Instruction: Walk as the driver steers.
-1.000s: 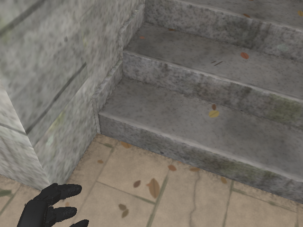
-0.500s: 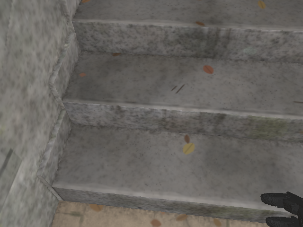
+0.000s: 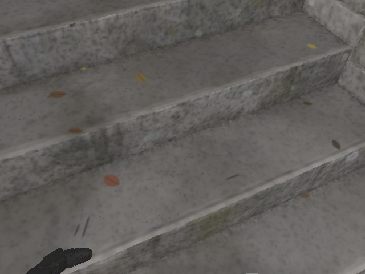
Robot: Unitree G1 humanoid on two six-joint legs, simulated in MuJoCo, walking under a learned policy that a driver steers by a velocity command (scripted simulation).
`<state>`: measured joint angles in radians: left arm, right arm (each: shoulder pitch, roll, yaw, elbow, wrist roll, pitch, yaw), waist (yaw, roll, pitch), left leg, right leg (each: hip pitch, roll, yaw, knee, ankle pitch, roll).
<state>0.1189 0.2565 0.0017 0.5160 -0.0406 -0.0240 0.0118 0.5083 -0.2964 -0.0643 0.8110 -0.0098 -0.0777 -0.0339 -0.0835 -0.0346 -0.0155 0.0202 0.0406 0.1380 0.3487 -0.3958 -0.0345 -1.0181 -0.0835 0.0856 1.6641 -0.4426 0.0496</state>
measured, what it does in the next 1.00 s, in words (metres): climbs, turning left: right foot 0.17 m higher, then left foot 0.17 m higher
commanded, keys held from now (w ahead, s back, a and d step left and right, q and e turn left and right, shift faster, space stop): w+q+shift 0.16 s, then q+shift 0.84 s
